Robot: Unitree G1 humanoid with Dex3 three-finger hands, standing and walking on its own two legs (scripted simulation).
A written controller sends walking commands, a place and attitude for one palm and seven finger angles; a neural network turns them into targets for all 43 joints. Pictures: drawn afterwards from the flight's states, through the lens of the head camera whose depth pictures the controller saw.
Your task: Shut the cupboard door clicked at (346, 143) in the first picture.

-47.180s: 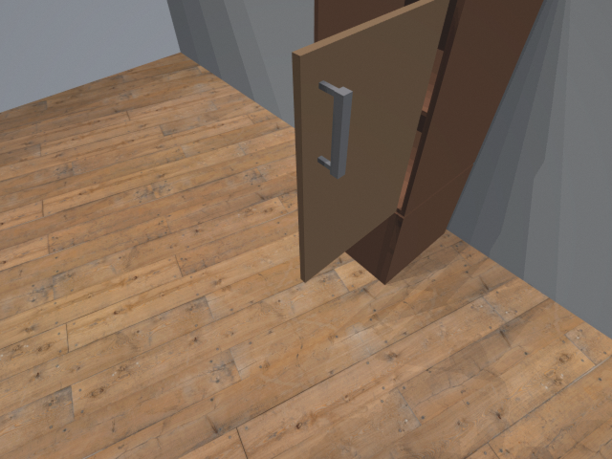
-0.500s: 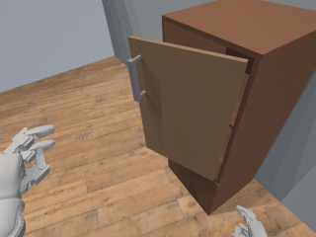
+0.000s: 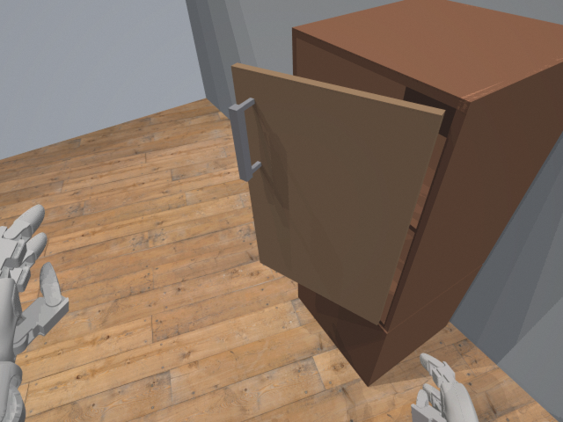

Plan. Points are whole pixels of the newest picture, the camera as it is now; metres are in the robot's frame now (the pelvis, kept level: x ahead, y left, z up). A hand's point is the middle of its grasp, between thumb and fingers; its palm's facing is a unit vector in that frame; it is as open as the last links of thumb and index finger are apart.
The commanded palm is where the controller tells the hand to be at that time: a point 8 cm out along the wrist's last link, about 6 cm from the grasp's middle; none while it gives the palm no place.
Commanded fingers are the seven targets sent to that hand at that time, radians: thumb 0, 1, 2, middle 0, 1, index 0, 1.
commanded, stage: step back with the hand held close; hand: left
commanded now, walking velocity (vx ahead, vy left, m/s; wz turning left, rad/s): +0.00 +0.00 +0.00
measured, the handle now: (247, 140) +0.60 +0.14 +0.11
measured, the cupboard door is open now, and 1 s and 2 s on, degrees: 24 24 24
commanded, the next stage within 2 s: stop stepping back and stand still in 1.08 s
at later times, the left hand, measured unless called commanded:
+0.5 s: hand (23, 320) +0.17 +0.30 +0.16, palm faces +0.37 -0.78 -0.51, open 7.4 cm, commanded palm +0.10 +0.33 +0.17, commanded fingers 0.00 0.90 0.90 -0.20 -0.30 -0.20 -0.30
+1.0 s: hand out of the picture +0.05 +0.31 +0.17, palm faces +0.51 -0.76 -0.40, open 7.4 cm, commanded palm -0.02 +0.34 +0.17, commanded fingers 0.00 0.90 0.90 -0.20 -0.30 -0.20 -0.30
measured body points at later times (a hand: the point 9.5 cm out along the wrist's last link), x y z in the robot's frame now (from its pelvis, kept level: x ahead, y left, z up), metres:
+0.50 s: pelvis -0.04 +0.03 -0.01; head -0.04 +0.03 +0.44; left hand +0.14 +0.34 +0.19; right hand +0.13 -0.21 -0.09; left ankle +0.01 +0.13 -0.74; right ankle -0.06 -0.12 -0.74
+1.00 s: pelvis -0.15 +0.04 -0.02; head -0.15 +0.05 +0.43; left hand +0.02 +0.35 +0.19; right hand +0.02 -0.20 -0.10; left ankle +0.01 +0.13 -0.74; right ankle -0.07 -0.12 -0.74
